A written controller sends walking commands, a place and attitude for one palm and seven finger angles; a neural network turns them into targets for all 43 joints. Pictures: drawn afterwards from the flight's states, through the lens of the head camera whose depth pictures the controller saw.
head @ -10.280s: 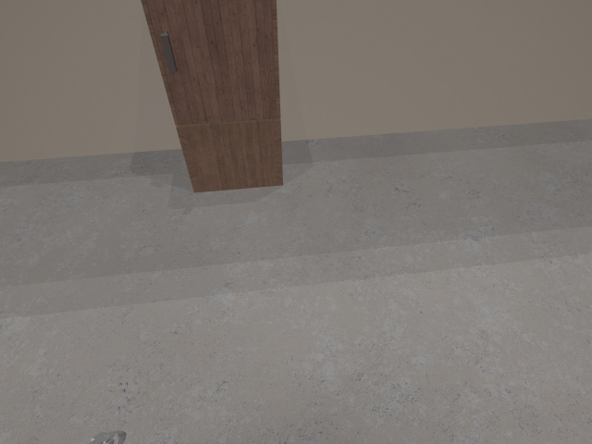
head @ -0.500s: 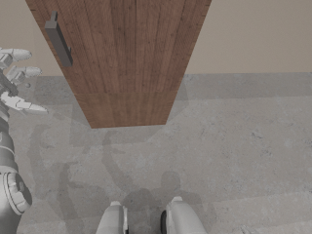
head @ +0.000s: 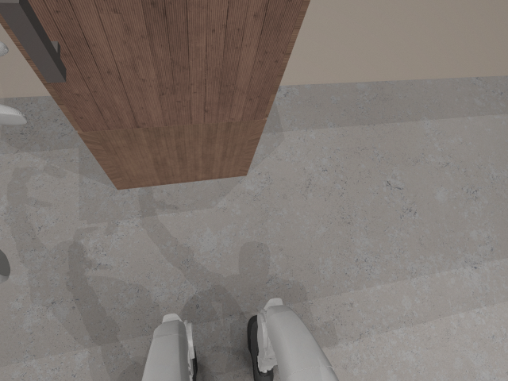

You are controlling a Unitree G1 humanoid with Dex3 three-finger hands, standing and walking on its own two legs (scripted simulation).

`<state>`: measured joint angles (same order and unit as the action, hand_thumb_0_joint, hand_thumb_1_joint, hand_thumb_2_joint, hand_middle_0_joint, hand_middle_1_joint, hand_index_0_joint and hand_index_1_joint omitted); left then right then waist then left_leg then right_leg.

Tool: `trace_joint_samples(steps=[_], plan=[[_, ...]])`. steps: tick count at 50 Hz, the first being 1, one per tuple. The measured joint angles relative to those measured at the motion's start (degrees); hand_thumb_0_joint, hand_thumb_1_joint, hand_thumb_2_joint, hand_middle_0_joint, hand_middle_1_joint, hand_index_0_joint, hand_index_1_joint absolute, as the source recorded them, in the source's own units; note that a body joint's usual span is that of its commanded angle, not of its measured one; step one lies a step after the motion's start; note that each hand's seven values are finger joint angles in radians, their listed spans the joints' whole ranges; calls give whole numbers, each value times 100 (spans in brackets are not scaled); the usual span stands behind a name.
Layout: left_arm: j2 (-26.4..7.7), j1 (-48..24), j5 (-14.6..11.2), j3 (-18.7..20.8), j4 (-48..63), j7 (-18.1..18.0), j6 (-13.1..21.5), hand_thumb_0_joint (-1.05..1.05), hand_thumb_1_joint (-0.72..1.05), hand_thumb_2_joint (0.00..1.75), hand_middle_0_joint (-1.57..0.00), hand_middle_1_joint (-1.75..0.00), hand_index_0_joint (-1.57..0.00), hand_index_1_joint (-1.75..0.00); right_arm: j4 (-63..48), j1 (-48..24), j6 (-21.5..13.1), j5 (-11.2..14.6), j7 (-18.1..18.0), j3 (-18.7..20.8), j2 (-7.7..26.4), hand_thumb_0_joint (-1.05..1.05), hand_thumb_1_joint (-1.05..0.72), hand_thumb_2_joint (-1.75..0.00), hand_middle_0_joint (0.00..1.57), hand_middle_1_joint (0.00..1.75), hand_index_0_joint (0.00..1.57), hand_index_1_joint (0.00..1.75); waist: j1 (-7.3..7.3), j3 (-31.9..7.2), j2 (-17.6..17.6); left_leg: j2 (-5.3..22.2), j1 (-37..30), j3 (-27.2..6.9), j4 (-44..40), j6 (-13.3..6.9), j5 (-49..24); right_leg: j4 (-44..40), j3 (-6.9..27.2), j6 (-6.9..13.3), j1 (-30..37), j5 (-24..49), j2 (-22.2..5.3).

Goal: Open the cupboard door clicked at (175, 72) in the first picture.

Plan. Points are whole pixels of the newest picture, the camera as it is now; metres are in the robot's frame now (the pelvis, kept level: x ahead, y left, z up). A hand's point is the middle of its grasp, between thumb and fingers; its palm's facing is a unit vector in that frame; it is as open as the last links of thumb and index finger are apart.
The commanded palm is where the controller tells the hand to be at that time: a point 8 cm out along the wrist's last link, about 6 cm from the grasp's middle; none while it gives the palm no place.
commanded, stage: move the hooked fingers beside the handle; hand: left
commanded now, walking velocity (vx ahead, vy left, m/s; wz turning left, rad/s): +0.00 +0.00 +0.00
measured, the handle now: (36, 28) +0.60 +0.25 +0.06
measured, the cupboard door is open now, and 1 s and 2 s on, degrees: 0 0 0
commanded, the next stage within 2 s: slide the fingers in behind the handle in 0.96 s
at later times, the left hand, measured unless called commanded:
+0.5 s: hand out of the picture +0.56 +0.31 +0.06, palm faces +0.08 -1.00 -0.02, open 14.0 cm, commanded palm +0.55 +0.32 +0.07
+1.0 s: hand out of the picture +0.55 +0.30 +0.06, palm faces +0.08 -1.00 -0.02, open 14.0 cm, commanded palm +0.54 +0.32 +0.06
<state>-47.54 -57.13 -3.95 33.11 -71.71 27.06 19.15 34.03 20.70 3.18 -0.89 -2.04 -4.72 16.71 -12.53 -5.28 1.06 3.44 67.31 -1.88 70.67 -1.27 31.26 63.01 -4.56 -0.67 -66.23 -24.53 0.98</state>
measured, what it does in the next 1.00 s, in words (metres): stands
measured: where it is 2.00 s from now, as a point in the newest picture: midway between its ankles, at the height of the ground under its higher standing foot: (225, 375)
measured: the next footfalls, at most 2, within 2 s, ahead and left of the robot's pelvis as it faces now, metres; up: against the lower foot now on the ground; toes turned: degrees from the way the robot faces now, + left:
none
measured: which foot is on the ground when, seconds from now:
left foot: down 0.00-1.00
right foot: down 0.00-1.00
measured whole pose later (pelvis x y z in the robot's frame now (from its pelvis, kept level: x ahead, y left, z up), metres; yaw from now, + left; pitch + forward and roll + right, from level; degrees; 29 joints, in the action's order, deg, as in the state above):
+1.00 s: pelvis +0.01 +0.00 +0.00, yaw -1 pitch +30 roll -7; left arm -50.2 -58.8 -1.9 34.4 -70.9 26.2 17.6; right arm 32.3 21.4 6.4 -1.4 -0.2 -5.5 15.8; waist -14.0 -5.1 1.4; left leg 4.2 68.8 -2.6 70.8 -1.3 32.3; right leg 61.7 -5.1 -0.8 -67.0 -24.7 1.9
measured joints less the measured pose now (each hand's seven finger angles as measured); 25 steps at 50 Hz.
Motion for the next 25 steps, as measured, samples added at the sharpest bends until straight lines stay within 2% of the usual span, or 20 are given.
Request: trace_joint_samples(steps=[11, 14, 21, 25], plan=[[-647, -835, 291, -76, -410, -31, -219, -1, -50, 30, -30, -120, -30, -120, -93, 79, 135, -18, 21, -171, -10, 0, -91, -90, 20, 30, 21, 30, -269, 64, 51, 36, 404, -94, 198, -9, 54, 86, -83, -5, -334, -7, 40], [-747, -875, 358, -47, -383, 6, -292, -1, -50, 30, -30, -120, -30, -120, -162, 116, 174, -33, 27, -196, -17, 0, -91, -90, 20, 30, 21, 30, -317, 75, 67, 46, 508, -88, 234, -19, 67, 102, -75, -14, -435, -4, 50], [-569, -478, 283, 249, 26, 42, -298, -1, -50, 30, -30, -120, -30, -120, -172, 207, 296, -61, 137, -163, -108, 0, -91, -90, 20, 30, 21, 30, -261, 67, 59, 80, 477, -36, 174, -33, 92, 17, -23, -39, -418, 9, 85], [-429, -350, 267, 205, 206, -33, -313, -1, -50, 30, -30, -120, -30, -120, -135, 239, 323, -61, 194, -137, -158, 0, -91, -90, 20, 30, 21, 30, -210, 42, 49, 76, 371, -55, 88, -26, 84, -84, -41, -39, -295, 15, 85]])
